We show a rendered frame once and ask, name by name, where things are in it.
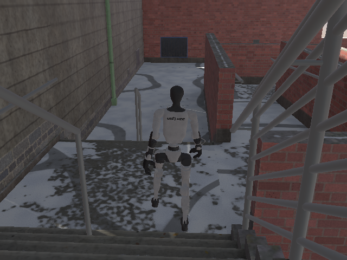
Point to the robot right foot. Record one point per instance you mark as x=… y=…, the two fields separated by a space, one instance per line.
x=185 y=225

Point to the right robot hand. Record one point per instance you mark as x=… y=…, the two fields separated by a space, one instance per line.
x=195 y=150

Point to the right robot forearm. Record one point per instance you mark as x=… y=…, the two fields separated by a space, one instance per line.
x=198 y=142

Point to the robot right upper arm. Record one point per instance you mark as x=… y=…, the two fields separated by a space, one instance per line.
x=194 y=123

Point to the robot right shin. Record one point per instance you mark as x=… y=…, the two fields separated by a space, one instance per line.
x=185 y=205

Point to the left robot hand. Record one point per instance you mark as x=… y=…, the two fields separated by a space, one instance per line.
x=146 y=164

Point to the left robot forearm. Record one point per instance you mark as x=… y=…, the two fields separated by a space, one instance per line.
x=150 y=148

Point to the robot left upper arm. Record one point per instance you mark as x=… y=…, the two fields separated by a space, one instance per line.
x=156 y=123

